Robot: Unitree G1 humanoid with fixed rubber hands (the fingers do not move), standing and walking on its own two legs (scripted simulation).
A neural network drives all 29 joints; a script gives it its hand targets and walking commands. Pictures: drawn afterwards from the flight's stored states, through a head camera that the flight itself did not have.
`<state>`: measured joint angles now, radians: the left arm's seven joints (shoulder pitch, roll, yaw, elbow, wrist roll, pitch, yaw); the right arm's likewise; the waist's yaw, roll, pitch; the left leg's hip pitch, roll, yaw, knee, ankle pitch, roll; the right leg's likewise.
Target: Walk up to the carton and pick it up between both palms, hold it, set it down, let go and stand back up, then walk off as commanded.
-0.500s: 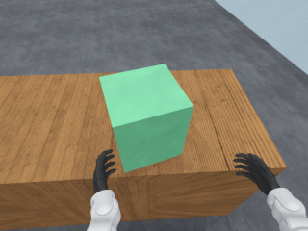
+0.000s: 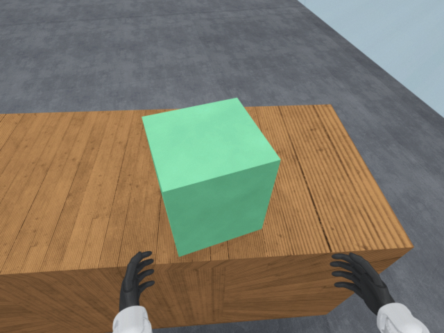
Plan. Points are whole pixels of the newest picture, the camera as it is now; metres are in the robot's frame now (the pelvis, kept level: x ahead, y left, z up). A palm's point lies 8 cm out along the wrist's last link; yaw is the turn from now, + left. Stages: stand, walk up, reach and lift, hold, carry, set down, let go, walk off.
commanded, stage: set down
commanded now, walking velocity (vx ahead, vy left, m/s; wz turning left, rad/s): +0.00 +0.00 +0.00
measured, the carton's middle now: (207, 178) +0.42 +0.07 +0.01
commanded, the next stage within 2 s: let go in 0.98 s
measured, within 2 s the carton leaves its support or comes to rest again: neither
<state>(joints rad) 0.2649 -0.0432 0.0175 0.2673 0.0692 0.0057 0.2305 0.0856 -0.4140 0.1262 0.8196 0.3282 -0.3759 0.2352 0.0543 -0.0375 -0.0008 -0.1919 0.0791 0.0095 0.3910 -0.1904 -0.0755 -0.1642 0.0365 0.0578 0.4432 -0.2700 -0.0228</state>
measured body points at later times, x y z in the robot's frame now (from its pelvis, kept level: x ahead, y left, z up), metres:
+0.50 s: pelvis +0.00 +0.01 +0.00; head +0.00 +0.02 +0.45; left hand +0.17 +0.22 -0.07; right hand +0.20 -0.21 -0.06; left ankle +0.01 +0.17 -0.74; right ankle -0.02 -0.11 -0.74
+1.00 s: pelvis +0.01 +0.02 +0.00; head +0.01 +0.03 +0.45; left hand +0.17 +0.25 -0.09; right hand +0.18 -0.20 -0.08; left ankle +0.01 +0.17 -0.74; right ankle -0.02 -0.11 -0.74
